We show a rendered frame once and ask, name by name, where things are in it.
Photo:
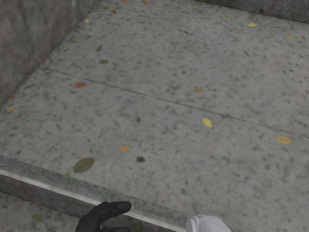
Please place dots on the right robot thigh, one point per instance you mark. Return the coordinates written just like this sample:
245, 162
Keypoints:
204, 223

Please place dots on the robot left hand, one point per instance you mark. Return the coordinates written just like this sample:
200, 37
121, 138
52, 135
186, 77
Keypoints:
101, 213

